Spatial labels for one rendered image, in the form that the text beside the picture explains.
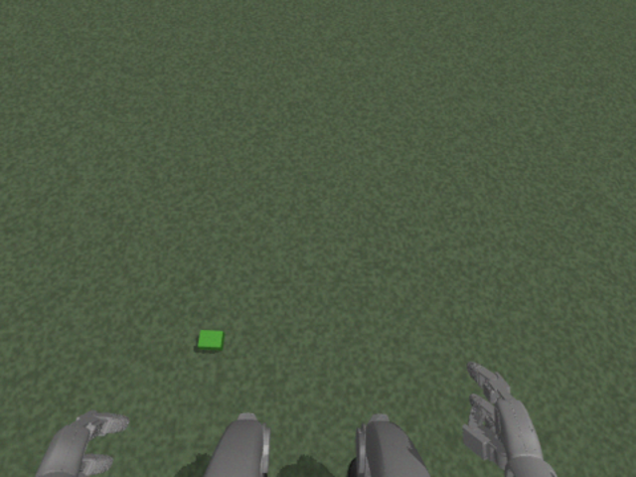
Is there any right robot hand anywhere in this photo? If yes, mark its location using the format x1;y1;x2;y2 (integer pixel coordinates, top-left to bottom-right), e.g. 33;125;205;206
462;362;544;471

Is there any small box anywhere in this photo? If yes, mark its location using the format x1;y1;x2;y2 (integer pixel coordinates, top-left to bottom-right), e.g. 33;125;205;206
198;330;225;351

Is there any left robot hand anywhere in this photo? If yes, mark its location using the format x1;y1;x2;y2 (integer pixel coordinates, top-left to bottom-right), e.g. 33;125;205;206
35;410;129;477

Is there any right robot arm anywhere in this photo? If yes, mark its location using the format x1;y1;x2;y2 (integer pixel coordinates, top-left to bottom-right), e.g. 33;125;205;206
505;456;557;477

